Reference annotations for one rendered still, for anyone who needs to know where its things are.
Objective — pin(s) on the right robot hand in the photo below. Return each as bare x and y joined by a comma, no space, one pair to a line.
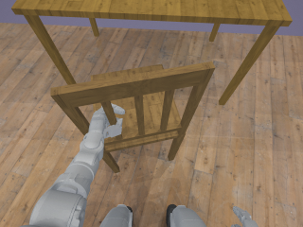
244,217

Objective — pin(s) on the left robot forearm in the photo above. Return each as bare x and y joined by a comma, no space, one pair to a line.
82,170

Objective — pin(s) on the robot right foot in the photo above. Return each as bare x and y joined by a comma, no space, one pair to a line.
170,208

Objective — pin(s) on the left robot upper arm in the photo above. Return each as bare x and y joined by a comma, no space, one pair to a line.
59,209

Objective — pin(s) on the robot left shin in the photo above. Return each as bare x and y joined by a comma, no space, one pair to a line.
122,205

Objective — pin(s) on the table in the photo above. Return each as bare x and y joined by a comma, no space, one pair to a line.
269,13

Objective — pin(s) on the chair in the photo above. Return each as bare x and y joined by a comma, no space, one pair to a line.
146,94

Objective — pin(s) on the left robot hand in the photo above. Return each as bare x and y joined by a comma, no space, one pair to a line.
100,122

